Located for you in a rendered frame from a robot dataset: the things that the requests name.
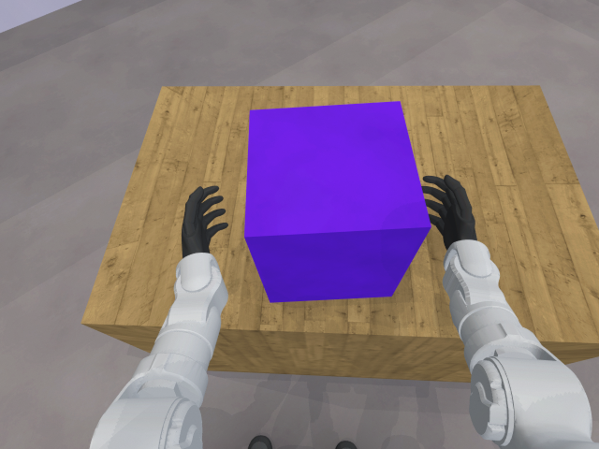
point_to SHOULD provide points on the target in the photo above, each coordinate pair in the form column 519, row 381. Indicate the right robot forearm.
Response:
column 484, row 320

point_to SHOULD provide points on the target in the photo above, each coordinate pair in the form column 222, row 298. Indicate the carton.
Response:
column 334, row 204

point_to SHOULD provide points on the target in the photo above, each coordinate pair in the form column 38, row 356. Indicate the left robot upper arm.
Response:
column 150, row 423

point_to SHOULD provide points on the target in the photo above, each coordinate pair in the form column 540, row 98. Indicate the right robot upper arm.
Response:
column 523, row 403

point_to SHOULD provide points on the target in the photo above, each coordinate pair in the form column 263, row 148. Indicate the pedestal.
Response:
column 500, row 142

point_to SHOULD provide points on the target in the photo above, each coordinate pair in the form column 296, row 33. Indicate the robot right hand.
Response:
column 457, row 221

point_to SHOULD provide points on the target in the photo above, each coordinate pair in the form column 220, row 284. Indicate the robot left hand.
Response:
column 195, row 235

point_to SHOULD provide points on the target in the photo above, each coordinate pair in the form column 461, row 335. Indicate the left robot forearm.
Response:
column 177, row 365

